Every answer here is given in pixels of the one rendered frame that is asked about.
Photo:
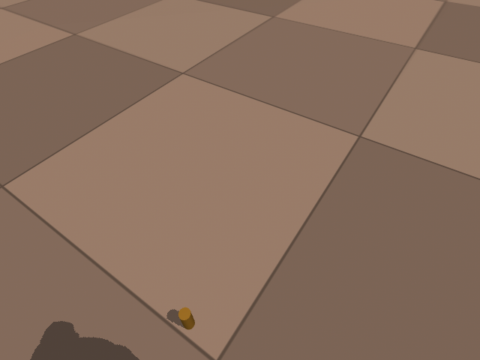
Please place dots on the can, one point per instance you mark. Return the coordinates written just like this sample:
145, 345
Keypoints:
186, 318

